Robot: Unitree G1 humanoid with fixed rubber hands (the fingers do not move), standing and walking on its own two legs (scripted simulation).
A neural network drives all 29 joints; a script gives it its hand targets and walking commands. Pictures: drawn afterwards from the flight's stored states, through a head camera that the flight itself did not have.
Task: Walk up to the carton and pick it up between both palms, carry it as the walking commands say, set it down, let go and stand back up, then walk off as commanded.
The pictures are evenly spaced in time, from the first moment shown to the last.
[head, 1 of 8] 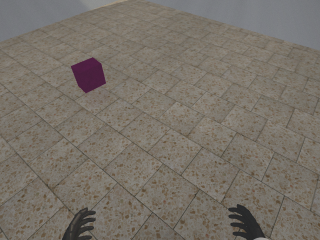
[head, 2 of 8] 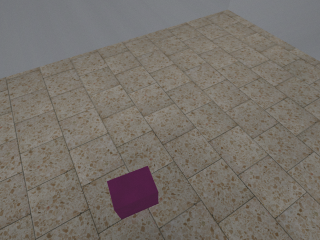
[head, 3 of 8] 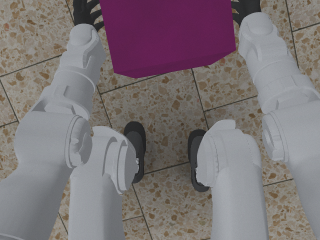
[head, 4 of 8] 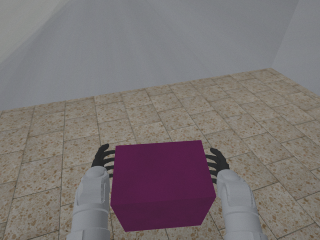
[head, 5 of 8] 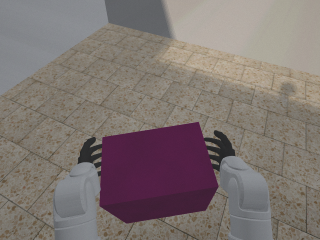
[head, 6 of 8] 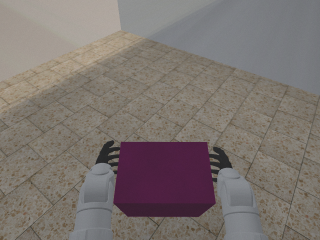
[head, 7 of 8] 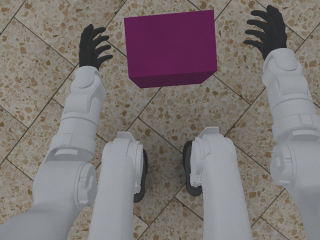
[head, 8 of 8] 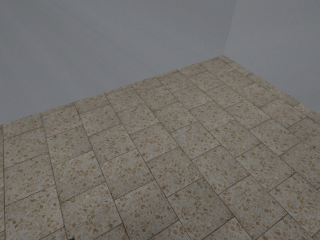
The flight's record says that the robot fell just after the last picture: no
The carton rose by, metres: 0.67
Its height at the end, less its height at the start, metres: +0.00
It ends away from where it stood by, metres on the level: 0.08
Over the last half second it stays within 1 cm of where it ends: no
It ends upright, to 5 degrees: yes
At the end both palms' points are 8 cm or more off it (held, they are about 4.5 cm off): yes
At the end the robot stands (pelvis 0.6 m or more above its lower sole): yes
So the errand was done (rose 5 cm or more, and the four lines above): no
